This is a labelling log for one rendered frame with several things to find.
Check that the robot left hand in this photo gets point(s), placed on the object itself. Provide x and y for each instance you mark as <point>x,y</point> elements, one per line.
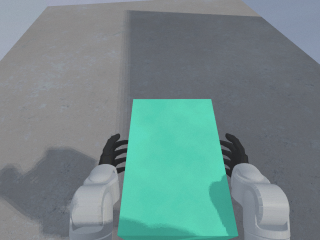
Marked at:
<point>109,154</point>

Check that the robot left forearm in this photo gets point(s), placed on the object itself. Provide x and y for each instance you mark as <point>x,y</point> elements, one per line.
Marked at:
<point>91,208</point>

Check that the carton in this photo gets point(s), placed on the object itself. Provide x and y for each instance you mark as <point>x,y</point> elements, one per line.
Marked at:
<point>175,184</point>

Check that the robot right forearm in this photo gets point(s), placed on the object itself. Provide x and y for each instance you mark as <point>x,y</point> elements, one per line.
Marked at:
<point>265,206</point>

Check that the robot right hand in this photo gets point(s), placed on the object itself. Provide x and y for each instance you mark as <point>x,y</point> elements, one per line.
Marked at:
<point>236,154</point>

